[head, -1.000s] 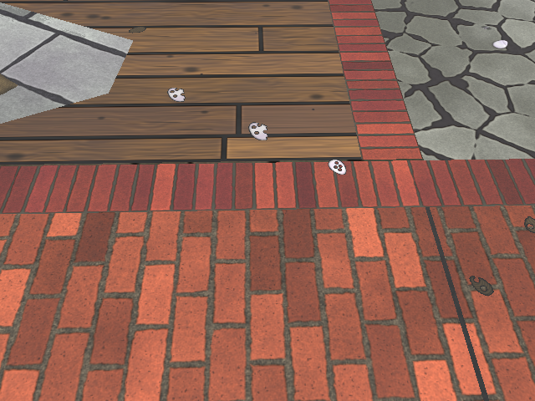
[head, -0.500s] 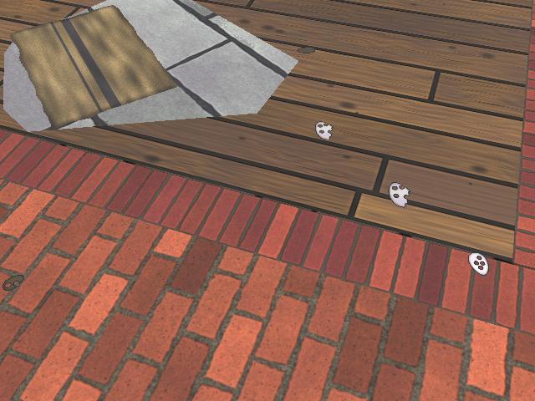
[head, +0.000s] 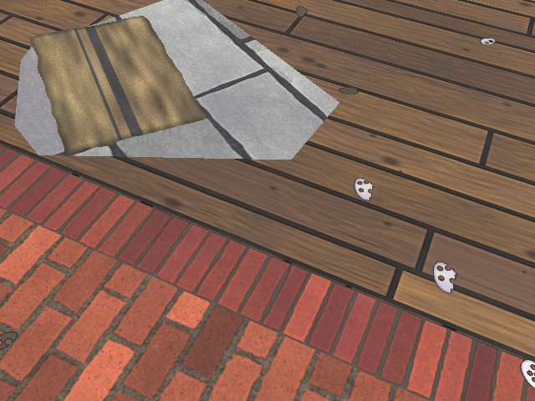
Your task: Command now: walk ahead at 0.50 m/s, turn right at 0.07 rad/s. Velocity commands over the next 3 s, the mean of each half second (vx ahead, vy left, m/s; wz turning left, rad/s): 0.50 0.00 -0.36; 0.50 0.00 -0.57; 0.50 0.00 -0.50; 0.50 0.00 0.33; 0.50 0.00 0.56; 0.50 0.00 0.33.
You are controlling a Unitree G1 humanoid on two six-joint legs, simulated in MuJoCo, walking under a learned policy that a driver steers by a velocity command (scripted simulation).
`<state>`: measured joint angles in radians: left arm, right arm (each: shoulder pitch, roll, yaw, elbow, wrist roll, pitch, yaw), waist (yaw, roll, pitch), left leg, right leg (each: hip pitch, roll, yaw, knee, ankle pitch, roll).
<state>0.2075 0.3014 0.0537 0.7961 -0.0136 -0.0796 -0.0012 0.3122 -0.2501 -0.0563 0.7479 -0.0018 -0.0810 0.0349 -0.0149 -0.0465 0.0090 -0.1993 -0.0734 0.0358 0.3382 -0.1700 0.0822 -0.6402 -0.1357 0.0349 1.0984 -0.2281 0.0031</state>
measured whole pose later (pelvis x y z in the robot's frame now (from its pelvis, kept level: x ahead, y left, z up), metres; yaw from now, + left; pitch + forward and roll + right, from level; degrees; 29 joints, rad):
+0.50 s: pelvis +0.27 -0.09 -0.01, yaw -15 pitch +2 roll +0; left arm 0.26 0.28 0.06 0.69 -0.01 -0.06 -0.03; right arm 0.21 -0.28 -0.04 0.74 0.00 -0.11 0.00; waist 0.01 0.01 0.04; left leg -0.50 0.06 -0.06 1.19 -0.35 0.01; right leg -0.35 0.10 0.01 0.47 -0.16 -0.10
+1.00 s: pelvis +0.55 -0.12 -0.01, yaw -32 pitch +1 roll +1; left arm 0.30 0.31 0.07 0.67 -0.03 -0.02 0.00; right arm 0.23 -0.26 -0.06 0.73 -0.01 -0.11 0.01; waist -0.01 -0.05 0.00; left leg -0.26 -0.03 0.05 0.43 -0.19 0.03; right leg -0.53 -0.02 0.07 1.19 -0.34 -0.02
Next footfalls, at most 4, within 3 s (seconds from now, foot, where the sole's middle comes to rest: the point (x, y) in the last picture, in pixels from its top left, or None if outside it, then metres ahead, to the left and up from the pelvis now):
0.34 right None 0.35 -0.17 -0.78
0.82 left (287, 337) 0.66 -0.06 -0.78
1.36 right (425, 314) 0.73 -0.44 -0.78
1.92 left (418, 208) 1.11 -0.50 -0.78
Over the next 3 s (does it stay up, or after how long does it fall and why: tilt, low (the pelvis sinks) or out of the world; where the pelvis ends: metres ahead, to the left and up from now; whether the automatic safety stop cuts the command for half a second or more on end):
stays up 1.45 -0.68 -0.02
